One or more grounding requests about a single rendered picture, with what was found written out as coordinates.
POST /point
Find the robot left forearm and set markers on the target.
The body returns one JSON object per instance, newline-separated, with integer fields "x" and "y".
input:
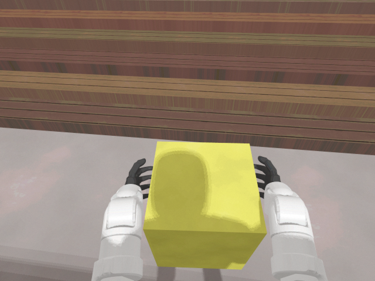
{"x": 119, "y": 258}

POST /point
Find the right robot hand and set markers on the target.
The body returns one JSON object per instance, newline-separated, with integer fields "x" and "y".
{"x": 269, "y": 176}

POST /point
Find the robot right forearm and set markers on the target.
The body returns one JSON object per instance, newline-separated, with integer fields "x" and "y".
{"x": 294, "y": 253}

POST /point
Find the left robot hand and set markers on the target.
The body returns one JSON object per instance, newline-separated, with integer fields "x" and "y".
{"x": 135, "y": 172}

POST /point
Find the carton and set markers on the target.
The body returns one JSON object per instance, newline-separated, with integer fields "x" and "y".
{"x": 204, "y": 208}

